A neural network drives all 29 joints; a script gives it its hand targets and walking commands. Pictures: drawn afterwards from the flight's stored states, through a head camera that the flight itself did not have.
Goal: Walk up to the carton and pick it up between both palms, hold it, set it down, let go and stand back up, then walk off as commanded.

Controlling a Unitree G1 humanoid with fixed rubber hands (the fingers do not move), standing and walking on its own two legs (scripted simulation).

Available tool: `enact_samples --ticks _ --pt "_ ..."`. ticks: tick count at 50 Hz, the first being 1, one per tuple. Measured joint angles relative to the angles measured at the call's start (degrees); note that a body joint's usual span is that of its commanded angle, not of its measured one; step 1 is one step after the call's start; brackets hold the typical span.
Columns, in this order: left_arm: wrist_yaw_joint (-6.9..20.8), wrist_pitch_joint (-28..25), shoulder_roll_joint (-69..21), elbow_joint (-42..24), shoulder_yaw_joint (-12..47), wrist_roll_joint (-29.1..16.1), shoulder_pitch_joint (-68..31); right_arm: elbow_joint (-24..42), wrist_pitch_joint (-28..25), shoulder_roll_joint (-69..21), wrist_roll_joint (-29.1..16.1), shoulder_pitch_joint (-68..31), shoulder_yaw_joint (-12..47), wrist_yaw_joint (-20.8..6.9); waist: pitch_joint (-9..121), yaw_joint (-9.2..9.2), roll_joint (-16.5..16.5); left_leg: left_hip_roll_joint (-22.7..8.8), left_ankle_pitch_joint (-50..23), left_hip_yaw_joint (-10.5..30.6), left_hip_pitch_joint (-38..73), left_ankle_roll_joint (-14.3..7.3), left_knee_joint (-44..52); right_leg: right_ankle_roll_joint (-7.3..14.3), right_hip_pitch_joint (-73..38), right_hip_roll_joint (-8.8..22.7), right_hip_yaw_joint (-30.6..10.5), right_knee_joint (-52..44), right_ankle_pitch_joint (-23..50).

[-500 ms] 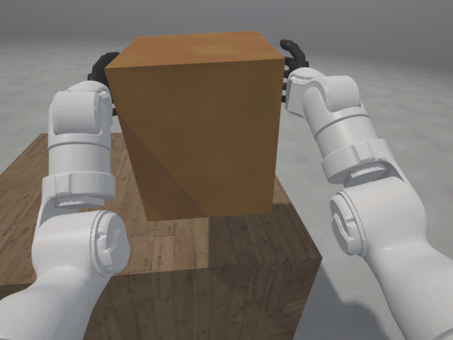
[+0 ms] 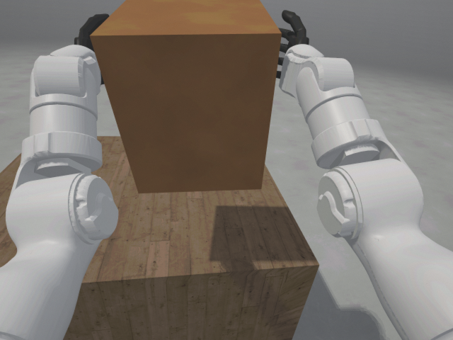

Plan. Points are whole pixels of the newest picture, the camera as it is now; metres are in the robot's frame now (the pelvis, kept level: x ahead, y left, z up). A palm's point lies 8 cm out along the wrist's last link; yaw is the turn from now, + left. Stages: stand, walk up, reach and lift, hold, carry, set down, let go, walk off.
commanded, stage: set down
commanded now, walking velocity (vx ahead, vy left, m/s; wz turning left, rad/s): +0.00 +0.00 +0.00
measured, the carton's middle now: (197, 96) +0.38 +0.03 +0.34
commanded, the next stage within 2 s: none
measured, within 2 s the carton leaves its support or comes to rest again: neither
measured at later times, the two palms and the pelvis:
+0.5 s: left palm (98, 98) +0.41 +0.19 +0.32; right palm (273, 108) +0.38 -0.11 +0.33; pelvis +0.01 +0.02 +0.00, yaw +0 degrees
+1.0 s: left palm (105, 111) +0.43 +0.19 +0.29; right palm (271, 123) +0.38 -0.11 +0.30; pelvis +0.00 +0.04 +0.00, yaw -1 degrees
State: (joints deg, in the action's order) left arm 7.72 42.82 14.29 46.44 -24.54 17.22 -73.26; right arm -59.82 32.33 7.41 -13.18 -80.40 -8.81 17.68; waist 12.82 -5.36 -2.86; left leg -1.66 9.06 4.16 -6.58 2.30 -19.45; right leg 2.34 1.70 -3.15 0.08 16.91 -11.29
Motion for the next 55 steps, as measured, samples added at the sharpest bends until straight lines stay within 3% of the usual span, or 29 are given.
enact_samples --ticks 6,10,23,29,37,47,55 --pt "4.4 -1.3 1.8 0.1 -1.0 4.7 -0.6 2.9 -2.4 -2.4 1.1 2.3 0.5 0.7 -2.0 -1.89 -2.2 0.2 1.1 0.2 3.8 0.2 0.3 0.1 -3.9 0.2 0.4 -0.2 -1.2" --pt "5.8 -1.5 1.5 -2.5 -0.1 5.9 1.6 6.5 -3.5 -3.6 0.9 6.0 1.0 1.1 -3.8 -2.61 -3.3 0.3 1.8 0.0 5.4 0.1 -0.1 0.0 -5.8 0.3 0.3 -0.5 -1.7" --pt "4.9 -2.8 -2.6 -13.8 0.3 6.1 8.7 16.3 -9.9 -6.3 2.8 16.4 -0.2 0.2 -11.4 -3.67 -4.9 1.4 1.3 -1.2 7.2 -1.5 0.3 -1.8 -8.3 1.7 -0.2 -2.7 -0.1" --pt "3.3 -4.2 -4.0 -14.8 1.0 6.3 9.6 16.0 -13.4 -6.8 4.9 17.7 -2.5 -1.9 -13.1 -3.49 -4.8 2.2 0.7 -1.9 7.4 -2.4 0.8 -2.7 -8.3 2.7 -0.5 -3.1 0.5" --pt "1.1 -7.4 -5.2 -10.5 0.7 7.1 8.8 10.9 -17.3 -6.7 8.4 16.2 -7.0 -4.8 -13.4 -3.38 -4.5 2.8 -0.1 -2.5 7.6 -3.2 1.6 -3.4 -8.4 3.5 -0.5 -3.7 1.2" --pt "0.2 -12.3 -4.7 -1.7 -1.2 7.8 6.1 6.5 -20.6 -7.7 12.9 15.3 -12.0 -5.7 -13.7 -2.29 -4.4 2.5 -0.5 -3.4 6.7 -3.2 1.8 -3.4 -7.0 3.4 -0.8 -3.3 1.6" --pt "0.3 -14.5 -3.8 1.0 -1.4 6.7 6.0 7.9 -21.6 -9.5 15.0 16.9 -13.5 -5.1 -14.1 -1.94 -4.2 2.3 -0.3 -3.2 6.4 -3.1 1.8 -3.3 -7.1 3.3 -0.1 -3.7 1.4"
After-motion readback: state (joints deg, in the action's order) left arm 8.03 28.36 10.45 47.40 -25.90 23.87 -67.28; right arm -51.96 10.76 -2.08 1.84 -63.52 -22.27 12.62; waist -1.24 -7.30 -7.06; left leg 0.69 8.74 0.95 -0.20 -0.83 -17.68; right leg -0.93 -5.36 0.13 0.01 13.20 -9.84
